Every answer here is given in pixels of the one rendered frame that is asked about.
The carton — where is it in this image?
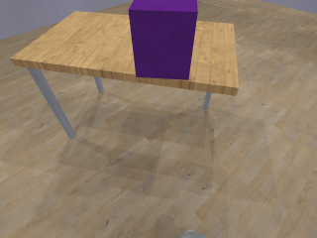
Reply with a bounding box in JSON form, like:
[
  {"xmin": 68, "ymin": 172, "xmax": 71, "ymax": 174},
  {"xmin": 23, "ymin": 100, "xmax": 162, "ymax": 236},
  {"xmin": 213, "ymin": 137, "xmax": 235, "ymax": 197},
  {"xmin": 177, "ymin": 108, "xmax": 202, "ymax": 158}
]
[{"xmin": 128, "ymin": 0, "xmax": 198, "ymax": 80}]

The table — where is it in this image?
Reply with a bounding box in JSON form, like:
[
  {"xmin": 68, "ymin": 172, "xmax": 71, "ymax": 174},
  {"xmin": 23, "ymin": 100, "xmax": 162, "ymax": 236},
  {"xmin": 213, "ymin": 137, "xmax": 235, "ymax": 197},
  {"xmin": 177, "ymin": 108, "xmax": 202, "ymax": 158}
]
[{"xmin": 10, "ymin": 11, "xmax": 240, "ymax": 139}]

